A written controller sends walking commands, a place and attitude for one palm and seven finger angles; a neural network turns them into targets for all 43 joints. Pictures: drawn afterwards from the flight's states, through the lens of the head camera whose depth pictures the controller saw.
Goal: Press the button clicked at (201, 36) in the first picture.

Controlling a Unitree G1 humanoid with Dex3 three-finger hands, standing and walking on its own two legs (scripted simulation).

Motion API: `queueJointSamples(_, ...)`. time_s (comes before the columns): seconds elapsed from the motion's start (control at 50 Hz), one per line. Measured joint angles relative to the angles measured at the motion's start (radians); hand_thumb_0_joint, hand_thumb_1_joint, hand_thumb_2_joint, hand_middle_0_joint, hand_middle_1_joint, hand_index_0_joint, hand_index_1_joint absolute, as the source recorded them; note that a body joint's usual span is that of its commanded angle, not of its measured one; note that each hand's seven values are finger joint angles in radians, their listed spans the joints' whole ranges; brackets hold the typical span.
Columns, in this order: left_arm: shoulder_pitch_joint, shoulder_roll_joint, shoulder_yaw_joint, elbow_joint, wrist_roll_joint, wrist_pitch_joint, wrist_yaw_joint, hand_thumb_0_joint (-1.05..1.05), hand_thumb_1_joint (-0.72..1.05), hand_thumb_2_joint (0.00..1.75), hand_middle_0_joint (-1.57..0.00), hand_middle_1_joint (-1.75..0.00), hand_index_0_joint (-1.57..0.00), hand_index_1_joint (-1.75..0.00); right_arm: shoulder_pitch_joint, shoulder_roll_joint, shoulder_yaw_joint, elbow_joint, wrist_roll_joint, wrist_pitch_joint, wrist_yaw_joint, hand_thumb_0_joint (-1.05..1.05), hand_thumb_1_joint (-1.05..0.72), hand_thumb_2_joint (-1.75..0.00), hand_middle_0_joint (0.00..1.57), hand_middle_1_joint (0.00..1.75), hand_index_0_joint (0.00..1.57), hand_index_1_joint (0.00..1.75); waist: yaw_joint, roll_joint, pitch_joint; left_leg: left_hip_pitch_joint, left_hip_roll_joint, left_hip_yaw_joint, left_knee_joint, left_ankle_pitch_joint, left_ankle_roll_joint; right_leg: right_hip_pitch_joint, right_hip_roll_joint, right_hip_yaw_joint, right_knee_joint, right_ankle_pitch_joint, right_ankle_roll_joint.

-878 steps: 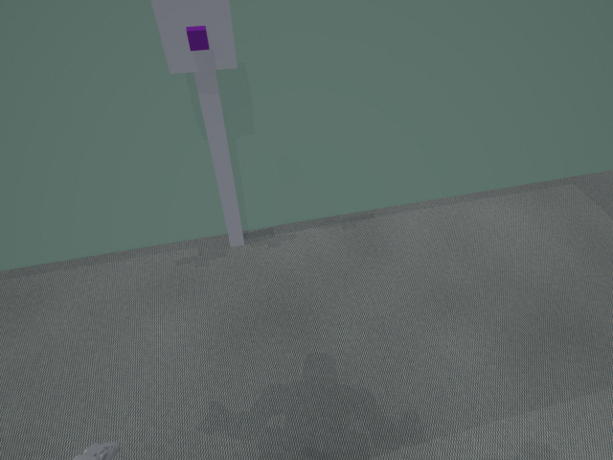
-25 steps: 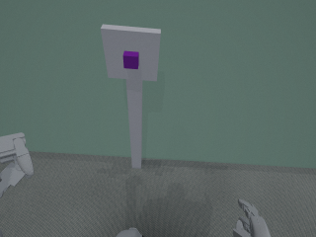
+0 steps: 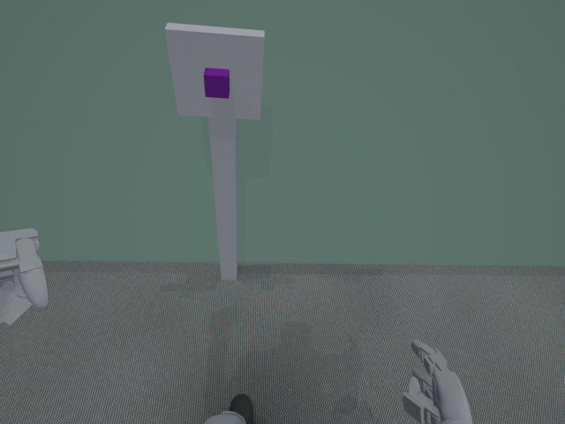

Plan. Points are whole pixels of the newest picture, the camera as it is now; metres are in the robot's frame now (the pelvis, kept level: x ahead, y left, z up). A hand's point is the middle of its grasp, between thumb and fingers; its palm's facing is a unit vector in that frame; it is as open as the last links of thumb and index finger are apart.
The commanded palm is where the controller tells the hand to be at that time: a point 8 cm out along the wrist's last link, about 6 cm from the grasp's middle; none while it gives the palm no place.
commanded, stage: stop stepping back and stand still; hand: left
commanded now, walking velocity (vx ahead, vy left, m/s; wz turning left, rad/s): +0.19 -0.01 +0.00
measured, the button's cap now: (217, 82) +0.70 +0.16 +0.11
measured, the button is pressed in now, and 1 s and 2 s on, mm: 0 0 0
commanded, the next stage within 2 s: let the arm hang, fingers relaxed in 0.92 s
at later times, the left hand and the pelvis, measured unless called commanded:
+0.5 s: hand out of the picture +0.13 +0.25 +0.18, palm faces +0.31 -0.82 -0.48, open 3.1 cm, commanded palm +0.08 +0.29 +0.19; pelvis -0.05 +0.02 +0.01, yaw -2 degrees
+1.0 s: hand out of the picture +0.15 +0.26 +0.17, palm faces +0.34 -0.83 -0.45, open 3.1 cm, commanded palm none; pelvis -0.04 +0.03 +0.01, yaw -1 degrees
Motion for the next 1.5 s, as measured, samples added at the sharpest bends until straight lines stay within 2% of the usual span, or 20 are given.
queueJointSamples(0.02, 0.027, 0.003, 0.007, -0.015, 0.0, 0.005, 0.002, 0.01, 0.89, 0.9, -1.31, -1.5, -1.31, -1.5, 0.006, -0.003, 0.001, -0.011, 0.006, 0.0, 0.005, 0.02, -0.9, -0.9, 0.21, 0.3, 0.2, 0.3, 0.001, -0.005, 0.0, -0.021, -0.004, 0.006, 0.029, -0.065, -0.015, 0.009, -0.007, -0.006, -0.056, 0.052, -0.006)
queueJointSamples(0.06, 0.082, -0.004, -0.002, -0.051, 0.003, 0.02, 0.002, 0.01, 0.89, 0.9, -1.31, -1.5, -1.31, -1.5, 0.02, -0.012, -0.001, -0.003, 0.006, 0.012, 0.01, 0.01, -0.9, -0.9, 0.21, 0.3, 0.2, 0.3, 0.021, -0.018, -0.005, -0.075, -0.027, -0.003, 0.243, -0.233, -0.05, -0.005, -0.031, -0.003, -0.068, 0.201, -0.013)
queueJointSamples(0.12, 0.123, -0.05, -0.037, -0.059, 0.022, 0.039, 0.016, 0.01, 0.89, 0.9, -1.31, -1.5, -1.31, -1.5, 0.066, -0.023, 0.0, 0.041, 0.006, 0.034, -0.002, 0.01, -0.9, -0.9, 0.21, 0.3, 0.2, 0.3, 0.061, -0.046, -0.062, -0.052, -0.036, 0.01, 0.489, -0.321, -0.055, -0.01, -0.082, -0.004, -0.079, 0.242, 0.0)
queueJointSamples(0.16, 0.094, -0.085, -0.057, -0.023, 0.038, 0.047, 0.033, 0.01, 0.89, 0.9, -1.31, -1.5, -1.31, -1.5, 0.095, -0.032, 0.002, 0.063, 0.007, 0.024, -0.019, 0.02, -0.9, -0.9, 0.21, 0.3, 0.2, 0.3, 0.069, -0.048, -0.092, 0.054, -0.01, 0.018, 0.403, -0.341, -0.04, -0.007, -0.104, -0.024, -0.092, 0.255, 0.029)
queueJointSamples(0.2, 0.021, -0.115, -0.078, 0.026, 0.052, 0.05, 0.045, 0.01, 0.89, 0.9, -1.31, -1.5, -1.32, -1.5, 0.114, -0.053, -0.002, 0.07, 0.009, -0.002, -0.034, 0.02, -0.9, -0.9, 0.21, 0.3, 0.2, 0.3, 0.053, -0.021, -0.097, 0.161, 0.018, -0.005, 0.222, -0.316, -0.018, -0.021, -0.104, -0.054, -0.066, 0.252, 0.05)
queueJointSamples(0.22, -0.026, -0.124, -0.084, 0.057, 0.056, 0.054, 0.05, 0.01, 0.89, 0.9, -1.31, -1.5, -1.32, -1.5, 0.107, -0.05, -0.005, 0.081, 0.012, -0.01, -0.04, 0.02, -0.9, -0.9, 0.21, 0.3, 0.2, 0.3, 0.045, -0.03, -0.078, 0.165, 0.004, -0.007, 0.212, -0.289, -0.007, -0.026, -0.119, -0.059, -0.043, 0.243, 0.056)
queueJointSamples(0.3, -0.054, -0.121, -0.069, 0.09, 0.054, 0.073, 0.047, 0.01, 0.89, 0.9, -1.31, -1.5, -1.31, -1.5, 0.088, 0.0, 0.015, 0.08, 0.006, -0.039, -0.026, 0.02, -0.9, -0.9, 0.21, 0.3, 0.2, 0.3, 0.008, -0.07, -0.044, 0.206, -0.027, 0.01, 0.134, -0.237, -0.003, -0.047, -0.101, 0.008, 0.051, 0.143, 0.043)
queueJointSamples(0.38, 0.05, -0.076, -0.065, -0.002, 0.054, 0.055, 0.039, 0.02, 0.89, 0.9, -1.31, -1.5, -1.31, -1.5, 0.105, 0.038, 0.044, 0.039, 0.001, -0.063, 0.006, 0.02, -0.9, -0.9, 0.21, 0.3, 0.2, 0.3, -0.018, -0.059, -0.047, 0.224, -0.018, 0.003, 0.051, -0.179, -0.01, -0.007, -0.069, -0.017, -0.038, 0.15, 0.033)
queueJointSamples(0.48, 0.092, -0.041, -0.062, -0.003, 0.047, 0.047, 0.025, 0.01, 0.89, 0.9, -1.31, -1.5, -1.31, -1.5, 0.087, 0.032, 0.042, 0.03, -0.002, -0.014, 0.007, 0.02, -0.9, -0.9, 0.21, 0.3, 0.2, 0.3, 0.003, -0.011, -0.048, 0.167, -0.006, 0.0, 0.136, -0.266, -0.024, 0.027, -0.053, -0.043, -0.145, 0.246, -0.01)
queueJointSamples(0.56, 0.063, -0.078, -0.068, 0.043, 0.038, 0.06, 0.034, 0.01, 0.89, 0.9, -1.31, -1.5, -1.31, -1.5, 0.08, -0.004, 0.022, 0.065, 0.008, 0.013, 0.001, 0.02, -0.9, -0.9, 0.21, 0.3, 0.2, 0.3, 0.033, -0.001, -0.054, 0.114, -0.005, 0.009, 0.336, -0.364, -0.024, 0.017, -0.064, -0.042, -0.113, 0.29, -0.017)
queueJointSamples(0.62, 0.038, -0.126, -0.087, 0.069, 0.043, 0.066, 0.044, 0.01, 0.89, 0.9, -1.31, -1.5, -1.31, -1.5, 0.094, -0.039, 0.009, 0.077, 0.011, 0.01, -0.012, 0.02, -0.9, -0.9, 0.21, 0.3, 0.2, 0.3, 0.035, 0.011, -0.063, 0.179, 0.017, 0.02, 0.22, -0.341, -0.011, 0.018, -0.071, -0.057, -0.071, 0.242, 0.002)
queueJointSamples(0.68, 0.013, -0.149, -0.097, 0.083, 0.048, 0.065, 0.046, 0.01, 0.89, 0.9, -1.31, -1.5, -1.31, -1.5, 0.085, -0.049, -0.002, 0.088, 0.012, 0.001, -0.027, 0.02, -0.9, -0.9, 0.21, 0.3, 0.2, 0.3, 0.044, -0.01, -0.044, 0.208, 0.0, 0.034, 0.195, -0.268, -0.014, 0.025, -0.095, -0.05, -0.033, 0.215, 0.02)
queueJointSamples(0.82, 0.006, -0.109, -0.073, 0.071, 0.059, 0.034, 0.038, 0.01, 0.89, 0.9, -1.31, -1.5, -1.31, -1.5, 0.059, -0.012, 0.017, 0.043, 0.014, -0.037, -0.013, 0.02, -0.91, -0.9, 0.21, 0.3, 0.2, 0.3, 0.029, -0.023, -0.027, 0.23, -0.008, 0.034, 0.12, -0.248, -0.02, 0.043, -0.094, -0.041, -0.097, 0.243, 0.016)
queueJointSamples(1.02, 0.061, -0.106, -0.092, 0.067, 0.037, 0.037, 0.019, 0.01, 0.89, 0.9, -1.31, -1.5, -1.31, -1.5, 0.022, -0.011, 0.019, 0.015, 0.019, -0.007, -0.001, 0.02, -0.9, -0.9, 0.21, 0.3, 0.2, 0.3, 0.031, 0.008, -0.01, 0.231, 0.005, 0.035, 0.097, -0.24, -0.026, 0.054, -0.079, -0.038, -0.15, 0.27, 0.013)
queueJointSamples(1.06, -0.024, -0.089, -0.151, 0.218, 0.071, 0.04, -0.024, 0.01, 0.89, 0.9, -1.31, -1.5, -1.31, -1.5, 0.01, -0.047, 0.002, 0.064, 0.023, -0.032, 0.038, 0.01, -0.9, -0.9, 0.21, 0.3, 0.2, 0.3, 0.045, 0.031, -0.02, 0.193, -0.004, 0.024, 0.131, -0.244, -0.022, 0.021, -0.088, -0.051, -0.112, 0.258, 0.015)
queueJointSamples(1.12, -0.198, -0.121, -0.271, 0.616, 0.098, 0.164, -0.084, 0.0, 0.9, 0.9, -1.28, -1.48, -1.29, -1.48, -0.026, -0.105, -0.012, 0.149, 0.016, 0.021, 0.065, 0.01, -0.9, -0.9, 0.21, 0.3, 0.2, 0.3, 0.055, 0.073, -0.033, 0.15, -0.018, 0.015, 0.192, -0.265, -0.013, -0.024, -0.104, -0.061, -0.036, 0.222, 0.019)
queueJointSamples(1.22, -0.326, -0.211, -0.376, 1.183, 0.109, 0.3, -0.11, 0.01, 0.91, 0.9, -1.17, -1.38, -1.18, -1.38, -0.026, -0.104, -0.01, 0.229, -0.003, 0.088, 0.065, 0.01, -0.91, -0.9, 0.21, 0.3, 0.2, 0.3, 0.019, 0.042, -0.002, 0.148, -0.03, 0.013, 0.222, -0.274, -0.013, -0.035, -0.118, -0.064, 0.021, 0.196, 0.017)
queueJointSamples(1.32, -0.319, -0.284, -0.428, 1.494, 0.103, 0.316, -0.091, 0.01, 0.91, 0.9, -1.01, -1.23, -1.02, -1.22, 0.038, -0.061, 0.005, 0.329, -0.007, 0.116, 0.055, 0.01, -0.91, -0.9, 0.2, 0.29, 0.2, 0.3, 0.012, -0.015, 0.042, 0.183, -0.02, 0.002, 0.175, -0.247, -0.019, 0.009, -0.105, -0.074, -0.042, 0.231, 0.012)
queueJointSamples(1.4, -0.295, -0.262, -0.403, 1.616, 0.085, 0.293, -0.092, 0.01, 0.91, 0.9, -0.88, -1.09, -0.88, -1.09, 0.101, -0.022, 0.009, 0.418, -0.006, 0.132, 0.046, 0.01, -0.91, -0.9, 0.2, 0.29, 0.19, 0.3, 0.036, -0.021, 0.061, 0.201, -0.012, -0.014, 0.129, -0.217, -0.024, 0.043, -0.093, -0.089, -0.116, 0.271, 0.006)
queueJointSamples(1.5, -0.249, -0.259, -0.412, 1.72, 0.083, 0.284, -0.101, 0.01, 0.91, 0.9, -0.71, -0.89, -0.71, -0.89, 0.149, 0.012, 0.004, 0.487, -0.002, 0.14, 0.041, 0.01, -0.91, -0.9, 0.2, 0.29, 0.19, 0.3, 0.041, 0.003, 0.068, 0.216, -0.014, -0.012, 0.092, -0.195, -0.021, 0.059, -0.093, -0.087, -0.159, 0.297, 0.007)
